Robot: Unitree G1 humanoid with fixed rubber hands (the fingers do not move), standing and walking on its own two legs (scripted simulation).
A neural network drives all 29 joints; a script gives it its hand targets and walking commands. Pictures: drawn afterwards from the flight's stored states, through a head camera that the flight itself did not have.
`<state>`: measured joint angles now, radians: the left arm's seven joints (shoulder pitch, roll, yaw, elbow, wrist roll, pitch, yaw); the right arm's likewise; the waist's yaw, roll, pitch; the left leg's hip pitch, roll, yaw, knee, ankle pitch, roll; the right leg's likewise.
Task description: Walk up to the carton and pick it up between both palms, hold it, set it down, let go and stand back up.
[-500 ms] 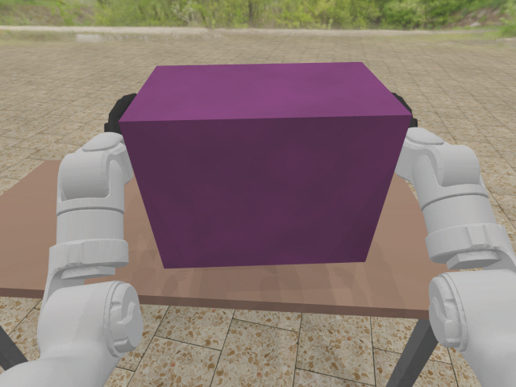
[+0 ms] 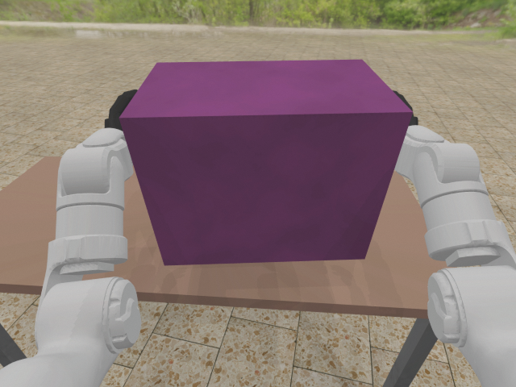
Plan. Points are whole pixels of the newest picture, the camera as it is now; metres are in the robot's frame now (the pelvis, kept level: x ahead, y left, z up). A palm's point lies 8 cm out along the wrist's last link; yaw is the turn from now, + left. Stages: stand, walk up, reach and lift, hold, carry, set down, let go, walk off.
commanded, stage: hold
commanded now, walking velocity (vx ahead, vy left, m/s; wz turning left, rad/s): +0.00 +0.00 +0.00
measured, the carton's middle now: (262, 162) +0.38 +0.00 +0.24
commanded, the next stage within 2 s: set down in 0.54 s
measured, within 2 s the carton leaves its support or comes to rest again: neither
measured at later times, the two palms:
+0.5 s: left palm (124, 145) +0.37 +0.20 +0.27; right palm (400, 141) +0.37 -0.20 +0.28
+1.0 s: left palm (123, 148) +0.39 +0.21 +0.26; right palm (382, 162) +0.39 -0.19 +0.24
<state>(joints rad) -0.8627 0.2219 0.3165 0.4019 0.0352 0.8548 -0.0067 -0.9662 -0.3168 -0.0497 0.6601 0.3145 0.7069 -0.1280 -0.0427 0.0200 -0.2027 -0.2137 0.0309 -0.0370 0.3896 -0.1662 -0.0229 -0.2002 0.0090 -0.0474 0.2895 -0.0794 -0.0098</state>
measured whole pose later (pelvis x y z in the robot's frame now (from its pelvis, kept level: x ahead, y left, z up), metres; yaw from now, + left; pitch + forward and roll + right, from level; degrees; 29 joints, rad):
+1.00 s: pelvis +0.01 +0.00 +0.00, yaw +1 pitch -5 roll +0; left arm -0.87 0.17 0.43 0.45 0.19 0.64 -0.11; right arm -0.85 -0.15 -0.24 0.69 0.08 0.41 -0.04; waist -0.07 -0.04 -0.06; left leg -0.08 0.01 -0.05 0.33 -0.16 -0.02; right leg -0.09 -0.01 -0.06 0.29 -0.11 0.00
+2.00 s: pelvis +0.03 +0.01 +0.00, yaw +1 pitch -2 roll -1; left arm -0.74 0.18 0.30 0.57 0.08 0.42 -0.07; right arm -0.67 -0.13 -0.23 0.64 0.04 0.28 -0.06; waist -0.06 -0.02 -0.01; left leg -0.11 0.01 -0.04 0.33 -0.18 -0.01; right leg -0.10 -0.01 -0.05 0.24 -0.10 0.01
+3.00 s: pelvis +0.06 +0.02 +0.00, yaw -1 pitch +6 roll -1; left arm -0.77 0.21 0.21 0.87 -0.01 0.12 -0.06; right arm -0.60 -0.10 -0.27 0.66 -0.02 0.14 -0.07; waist -0.05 0.03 -0.07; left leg -0.23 0.01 -0.02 0.36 -0.22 0.00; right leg -0.21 -0.01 -0.03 0.23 -0.12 0.03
